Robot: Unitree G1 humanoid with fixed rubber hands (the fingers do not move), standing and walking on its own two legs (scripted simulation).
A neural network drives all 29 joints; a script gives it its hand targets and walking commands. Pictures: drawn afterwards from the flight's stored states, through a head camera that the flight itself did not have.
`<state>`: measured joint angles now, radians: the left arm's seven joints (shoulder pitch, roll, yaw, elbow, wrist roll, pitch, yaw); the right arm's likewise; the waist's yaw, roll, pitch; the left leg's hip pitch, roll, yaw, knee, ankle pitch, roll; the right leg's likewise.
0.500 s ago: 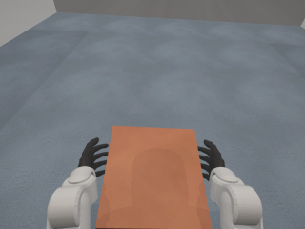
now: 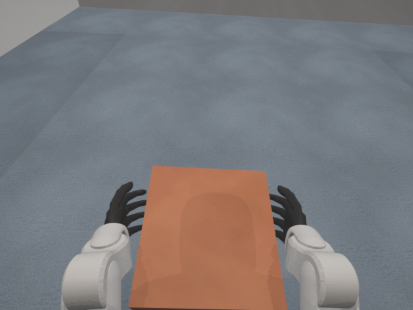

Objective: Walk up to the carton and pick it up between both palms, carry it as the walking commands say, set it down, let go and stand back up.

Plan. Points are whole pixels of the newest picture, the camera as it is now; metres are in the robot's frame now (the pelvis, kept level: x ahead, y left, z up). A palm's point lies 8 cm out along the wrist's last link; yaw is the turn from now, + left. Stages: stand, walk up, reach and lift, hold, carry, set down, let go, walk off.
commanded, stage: carry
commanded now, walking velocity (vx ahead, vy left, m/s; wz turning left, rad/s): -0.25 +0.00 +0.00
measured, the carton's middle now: (203, 250) +0.25 +0.00 +0.01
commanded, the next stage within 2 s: none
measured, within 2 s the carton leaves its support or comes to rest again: neither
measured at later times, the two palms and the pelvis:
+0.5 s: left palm (116, 270) +0.18 +0.14 +0.09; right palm (308, 270) +0.18 -0.15 +0.09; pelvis -0.06 -0.01 -0.01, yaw +0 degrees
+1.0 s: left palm out of the picture +0.12 +0.08 +0.09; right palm out of the picture +0.09 -0.20 +0.09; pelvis -0.14 -0.04 -0.01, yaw -2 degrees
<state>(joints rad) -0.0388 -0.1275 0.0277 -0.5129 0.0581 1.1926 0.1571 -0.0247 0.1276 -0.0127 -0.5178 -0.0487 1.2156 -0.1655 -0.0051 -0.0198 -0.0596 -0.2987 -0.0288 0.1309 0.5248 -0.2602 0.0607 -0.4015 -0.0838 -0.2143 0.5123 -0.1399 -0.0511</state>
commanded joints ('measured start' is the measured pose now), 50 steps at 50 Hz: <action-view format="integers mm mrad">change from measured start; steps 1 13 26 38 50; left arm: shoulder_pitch -351 -370 -341 -353 -272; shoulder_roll -825 -836 -825 -797 -779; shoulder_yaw -594 -597 -598 -565 -499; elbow -99 -108 -122 -77 -43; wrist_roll -289 -309 -296 -307 -241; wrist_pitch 2 0 -5 12 -16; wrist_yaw -129 -143 -129 -147 -118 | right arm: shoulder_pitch -410 -418 -401 -398 -423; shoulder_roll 807 832 822 778 798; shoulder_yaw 584 587 590 578 580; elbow -142 -156 -167 -140 -164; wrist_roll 292 286 297 263 316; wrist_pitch -27 -30 -30 -19 -31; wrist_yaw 132 131 135 121 130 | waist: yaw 7 10 11 28 -7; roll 45 -29 35 -136 267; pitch -225 -214 -223 -152 -258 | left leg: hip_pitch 39 -63 -108 -318 26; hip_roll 231 168 201 114 385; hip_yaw -196 -181 -210 -60 -486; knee -97 -90 -170 49 -317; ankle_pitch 305 -63 -165 -263 -154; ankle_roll -23 -11 2 -26 130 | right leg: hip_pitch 112 86 78 118 118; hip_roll -131 -187 -145 -198 -65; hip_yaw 140 239 162 282 90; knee -17 -148 -113 -165 256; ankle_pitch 28 -211 -250 -402 -291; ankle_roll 22 7 40 -8 152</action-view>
